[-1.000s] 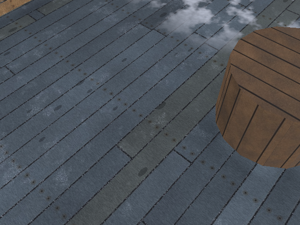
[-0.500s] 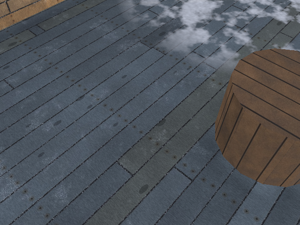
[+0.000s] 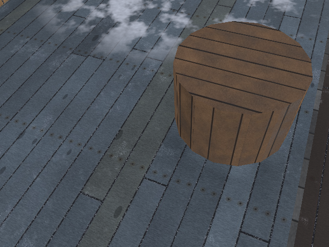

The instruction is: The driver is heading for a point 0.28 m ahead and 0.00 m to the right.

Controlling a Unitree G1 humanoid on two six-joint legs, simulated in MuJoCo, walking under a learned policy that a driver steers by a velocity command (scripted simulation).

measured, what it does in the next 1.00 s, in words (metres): steps on the spot: left foot, then right foot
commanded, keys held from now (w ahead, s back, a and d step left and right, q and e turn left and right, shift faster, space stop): e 0.10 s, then no key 0.58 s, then w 0.20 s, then no key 0.12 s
